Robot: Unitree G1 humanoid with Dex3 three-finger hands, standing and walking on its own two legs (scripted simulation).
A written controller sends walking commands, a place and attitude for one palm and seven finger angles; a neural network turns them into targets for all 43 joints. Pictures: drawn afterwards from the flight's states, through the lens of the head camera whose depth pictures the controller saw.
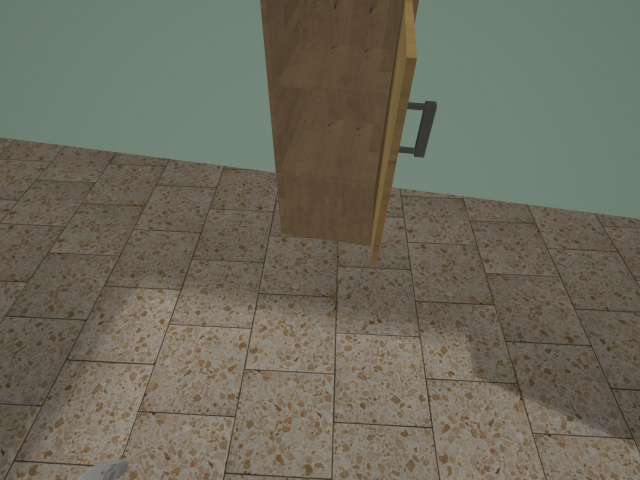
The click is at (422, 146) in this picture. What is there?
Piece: cupboard door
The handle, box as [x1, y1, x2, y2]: [398, 101, 436, 157]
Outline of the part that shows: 434,101 425,101 424,104 408,102 407,108 422,109 423,112 415,147 412,148 400,146 398,152 413,153 414,156 423,157 436,108 436,104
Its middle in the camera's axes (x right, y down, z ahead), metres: +0.20 -0.23 +0.83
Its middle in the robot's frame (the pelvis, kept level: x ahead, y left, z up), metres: +0.80 -0.16 +0.02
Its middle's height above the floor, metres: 0.79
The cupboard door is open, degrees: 93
